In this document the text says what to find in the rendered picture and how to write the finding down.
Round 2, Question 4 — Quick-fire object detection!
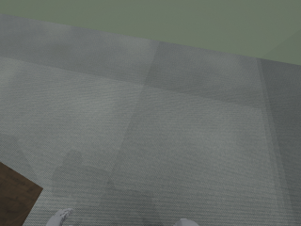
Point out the left robot hand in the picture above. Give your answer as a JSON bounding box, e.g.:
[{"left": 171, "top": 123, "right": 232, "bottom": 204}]
[{"left": 45, "top": 208, "right": 73, "bottom": 226}]

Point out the table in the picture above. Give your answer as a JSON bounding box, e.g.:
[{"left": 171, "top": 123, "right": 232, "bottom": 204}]
[{"left": 0, "top": 162, "right": 43, "bottom": 226}]

